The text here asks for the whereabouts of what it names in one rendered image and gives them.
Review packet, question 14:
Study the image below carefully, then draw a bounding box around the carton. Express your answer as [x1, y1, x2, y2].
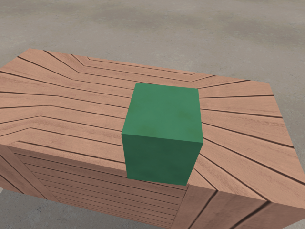
[121, 83, 203, 186]

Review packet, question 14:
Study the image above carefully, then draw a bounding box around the pedestal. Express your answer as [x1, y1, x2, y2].
[0, 48, 305, 229]

